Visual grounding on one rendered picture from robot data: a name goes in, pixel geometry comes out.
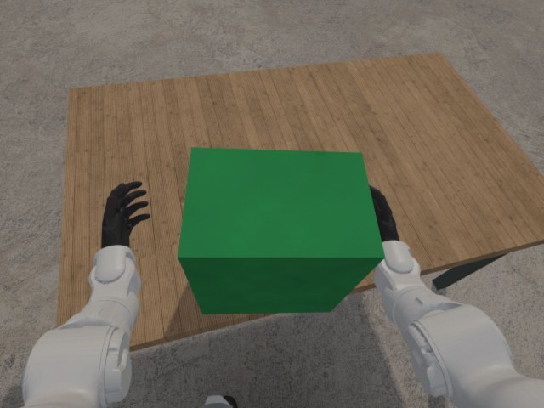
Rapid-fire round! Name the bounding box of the robot left shin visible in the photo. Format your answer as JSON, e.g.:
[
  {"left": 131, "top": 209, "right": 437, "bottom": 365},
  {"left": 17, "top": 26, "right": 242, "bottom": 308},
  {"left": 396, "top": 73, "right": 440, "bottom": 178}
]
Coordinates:
[{"left": 205, "top": 395, "right": 230, "bottom": 406}]

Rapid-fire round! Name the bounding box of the carton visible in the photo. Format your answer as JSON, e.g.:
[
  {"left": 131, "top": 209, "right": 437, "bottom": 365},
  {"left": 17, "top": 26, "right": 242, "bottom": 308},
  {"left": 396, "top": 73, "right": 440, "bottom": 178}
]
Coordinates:
[{"left": 178, "top": 147, "right": 385, "bottom": 315}]

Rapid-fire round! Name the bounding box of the right robot hand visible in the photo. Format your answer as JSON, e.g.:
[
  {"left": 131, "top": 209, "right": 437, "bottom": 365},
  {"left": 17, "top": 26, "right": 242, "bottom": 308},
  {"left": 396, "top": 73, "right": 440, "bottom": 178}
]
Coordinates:
[{"left": 369, "top": 185, "right": 400, "bottom": 242}]

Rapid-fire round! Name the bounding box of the left robot hand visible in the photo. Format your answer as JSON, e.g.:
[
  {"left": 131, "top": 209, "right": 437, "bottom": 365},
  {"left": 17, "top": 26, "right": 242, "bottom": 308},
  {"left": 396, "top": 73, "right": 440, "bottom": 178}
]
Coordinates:
[{"left": 101, "top": 181, "right": 150, "bottom": 249}]

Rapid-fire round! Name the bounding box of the robot left upper arm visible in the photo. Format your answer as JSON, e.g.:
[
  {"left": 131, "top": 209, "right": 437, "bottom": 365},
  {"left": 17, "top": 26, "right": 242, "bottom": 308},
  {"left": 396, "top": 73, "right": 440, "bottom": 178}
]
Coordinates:
[{"left": 20, "top": 326, "right": 132, "bottom": 408}]

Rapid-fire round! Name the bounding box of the robot right forearm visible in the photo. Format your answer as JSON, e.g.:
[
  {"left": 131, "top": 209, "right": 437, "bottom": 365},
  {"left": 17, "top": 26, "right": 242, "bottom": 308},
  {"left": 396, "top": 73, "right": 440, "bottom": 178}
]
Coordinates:
[{"left": 373, "top": 241, "right": 514, "bottom": 368}]

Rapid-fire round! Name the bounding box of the robot right upper arm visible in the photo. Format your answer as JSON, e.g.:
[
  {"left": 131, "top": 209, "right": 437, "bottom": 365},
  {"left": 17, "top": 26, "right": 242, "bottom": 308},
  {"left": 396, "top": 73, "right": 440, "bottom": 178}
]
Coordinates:
[{"left": 405, "top": 304, "right": 544, "bottom": 408}]

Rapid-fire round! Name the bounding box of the robot left forearm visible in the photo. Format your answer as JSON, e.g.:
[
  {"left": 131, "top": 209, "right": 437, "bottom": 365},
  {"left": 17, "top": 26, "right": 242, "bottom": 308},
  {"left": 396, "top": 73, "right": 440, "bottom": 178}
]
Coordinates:
[{"left": 22, "top": 245, "right": 141, "bottom": 404}]

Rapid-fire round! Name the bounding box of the table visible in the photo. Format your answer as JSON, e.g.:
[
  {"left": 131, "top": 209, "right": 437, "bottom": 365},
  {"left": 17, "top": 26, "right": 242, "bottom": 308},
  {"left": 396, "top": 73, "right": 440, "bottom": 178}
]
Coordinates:
[{"left": 56, "top": 52, "right": 544, "bottom": 352}]

